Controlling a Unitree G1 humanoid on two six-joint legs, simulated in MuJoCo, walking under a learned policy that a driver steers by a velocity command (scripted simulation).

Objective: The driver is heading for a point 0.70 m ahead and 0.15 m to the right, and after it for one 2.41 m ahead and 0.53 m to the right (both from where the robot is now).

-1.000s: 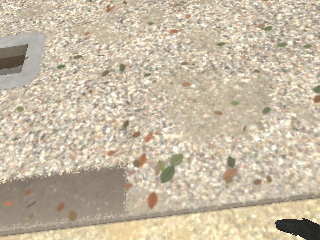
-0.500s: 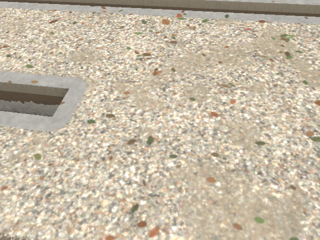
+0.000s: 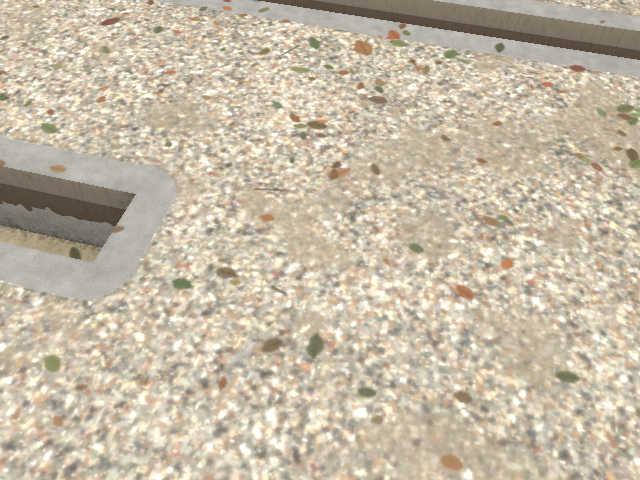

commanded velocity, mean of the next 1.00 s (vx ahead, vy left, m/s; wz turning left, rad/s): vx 0.50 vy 0.00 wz -0.30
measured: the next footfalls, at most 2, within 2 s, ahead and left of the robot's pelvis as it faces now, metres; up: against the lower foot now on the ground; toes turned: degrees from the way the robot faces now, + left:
right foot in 0.44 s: +0.39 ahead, -0.18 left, +0.00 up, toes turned -13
left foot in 0.94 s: +0.72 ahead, -0.04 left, +0.00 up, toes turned -20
